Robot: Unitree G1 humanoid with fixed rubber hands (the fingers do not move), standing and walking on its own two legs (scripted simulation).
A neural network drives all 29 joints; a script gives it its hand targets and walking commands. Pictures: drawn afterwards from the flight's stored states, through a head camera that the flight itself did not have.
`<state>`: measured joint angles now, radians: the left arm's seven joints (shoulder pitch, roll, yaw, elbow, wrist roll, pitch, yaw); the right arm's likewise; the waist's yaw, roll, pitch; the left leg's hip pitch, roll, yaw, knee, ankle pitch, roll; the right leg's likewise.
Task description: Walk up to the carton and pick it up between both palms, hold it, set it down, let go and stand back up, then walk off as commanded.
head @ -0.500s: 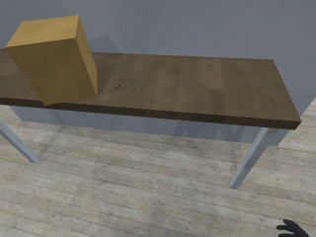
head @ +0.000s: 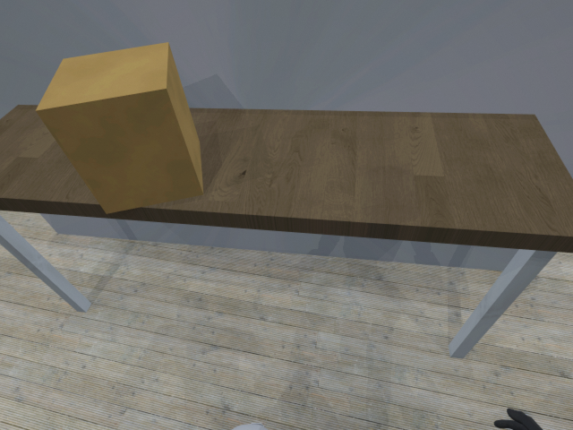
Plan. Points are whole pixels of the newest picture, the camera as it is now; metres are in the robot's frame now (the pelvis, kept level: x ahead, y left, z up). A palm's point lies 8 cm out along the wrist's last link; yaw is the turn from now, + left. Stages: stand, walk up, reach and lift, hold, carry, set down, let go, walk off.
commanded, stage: walk up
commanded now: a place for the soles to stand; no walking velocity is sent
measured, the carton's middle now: (136, 130) +0.68 +0.33 +0.08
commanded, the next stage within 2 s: none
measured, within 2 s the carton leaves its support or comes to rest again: neither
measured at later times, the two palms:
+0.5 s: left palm out of the picture +0.10 +0.47 -0.07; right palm out of the picture +0.08 -0.20 -0.11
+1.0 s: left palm out of the picture +0.14 +0.59 -0.08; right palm out of the picture +0.10 -0.10 -0.10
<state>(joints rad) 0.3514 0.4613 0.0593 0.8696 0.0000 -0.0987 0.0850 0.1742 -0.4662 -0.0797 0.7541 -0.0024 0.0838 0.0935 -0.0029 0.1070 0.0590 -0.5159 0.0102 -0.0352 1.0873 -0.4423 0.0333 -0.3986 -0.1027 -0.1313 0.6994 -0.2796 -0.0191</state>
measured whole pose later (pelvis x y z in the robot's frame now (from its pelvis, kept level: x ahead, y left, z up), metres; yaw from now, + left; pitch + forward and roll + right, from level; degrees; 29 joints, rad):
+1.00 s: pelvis +0.08 +0.23 +0.00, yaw -2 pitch +1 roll -3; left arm 0.31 0.48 0.05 0.87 0.00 -0.06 0.10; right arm 0.36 -0.44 -0.08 0.75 0.00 0.07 0.07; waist 0.00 0.08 0.08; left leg -0.40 0.03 0.00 0.83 -0.44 0.04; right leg -0.61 -0.06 -0.08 1.06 -0.48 -0.03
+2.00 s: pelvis +0.13 +0.36 -0.01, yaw -5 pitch -1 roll -1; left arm 0.27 0.48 0.02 0.87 0.00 -0.06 0.06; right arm 0.18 -0.46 -0.08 0.79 0.00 0.02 0.04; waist -0.01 0.06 0.08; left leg -0.37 0.02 0.01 0.82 -0.46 0.03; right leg -0.45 -0.05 0.00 0.80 -0.35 -0.03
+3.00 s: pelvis +0.17 +0.41 +0.00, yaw -9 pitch -3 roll -1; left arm 0.25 0.48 0.03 0.87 0.00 -0.06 0.00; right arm 0.20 -0.46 -0.08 0.89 0.00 -0.02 0.06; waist -0.01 0.01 0.08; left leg -0.36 0.01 0.03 0.80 -0.52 0.04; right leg -0.33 -0.07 0.01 0.69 -0.36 -0.04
